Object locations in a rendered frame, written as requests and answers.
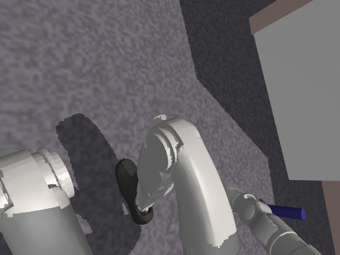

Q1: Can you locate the right robot hand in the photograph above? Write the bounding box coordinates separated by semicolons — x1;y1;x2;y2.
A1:
221;179;245;210

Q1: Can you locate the right robot arm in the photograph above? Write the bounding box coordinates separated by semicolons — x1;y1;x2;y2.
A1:
232;193;322;255

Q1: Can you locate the right robot foot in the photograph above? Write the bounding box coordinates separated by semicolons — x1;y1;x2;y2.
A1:
115;159;154;225

